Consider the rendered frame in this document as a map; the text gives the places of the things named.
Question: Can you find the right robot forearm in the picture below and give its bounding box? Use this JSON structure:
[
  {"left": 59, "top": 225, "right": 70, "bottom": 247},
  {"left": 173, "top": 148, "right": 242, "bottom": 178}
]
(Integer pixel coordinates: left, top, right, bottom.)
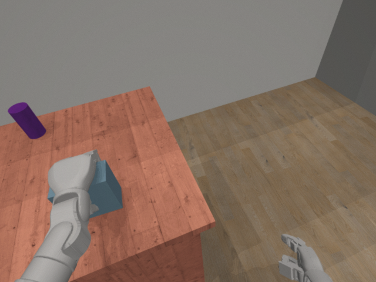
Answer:
[{"left": 303, "top": 269, "right": 333, "bottom": 282}]

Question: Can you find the left robot forearm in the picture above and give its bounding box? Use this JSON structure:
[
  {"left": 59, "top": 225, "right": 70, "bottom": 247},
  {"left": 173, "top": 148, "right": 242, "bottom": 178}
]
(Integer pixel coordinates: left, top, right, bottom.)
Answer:
[{"left": 14, "top": 189, "right": 91, "bottom": 282}]

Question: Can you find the table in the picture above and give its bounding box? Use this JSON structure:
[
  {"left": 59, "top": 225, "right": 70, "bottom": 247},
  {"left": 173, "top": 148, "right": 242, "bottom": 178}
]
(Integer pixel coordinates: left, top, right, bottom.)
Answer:
[{"left": 0, "top": 86, "right": 216, "bottom": 282}]

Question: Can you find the robot left hand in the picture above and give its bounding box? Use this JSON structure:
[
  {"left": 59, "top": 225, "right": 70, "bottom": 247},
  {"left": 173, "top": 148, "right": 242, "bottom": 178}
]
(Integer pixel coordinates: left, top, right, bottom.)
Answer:
[{"left": 48, "top": 149, "right": 101, "bottom": 215}]

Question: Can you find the robot right hand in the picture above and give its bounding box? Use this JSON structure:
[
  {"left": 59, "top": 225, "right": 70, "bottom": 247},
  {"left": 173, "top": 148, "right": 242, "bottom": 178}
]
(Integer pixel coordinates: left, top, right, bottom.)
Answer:
[{"left": 278, "top": 234, "right": 324, "bottom": 282}]

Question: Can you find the sponge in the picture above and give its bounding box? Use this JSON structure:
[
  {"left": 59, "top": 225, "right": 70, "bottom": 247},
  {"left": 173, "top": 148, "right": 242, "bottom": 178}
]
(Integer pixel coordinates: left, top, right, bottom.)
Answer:
[{"left": 48, "top": 160, "right": 123, "bottom": 218}]

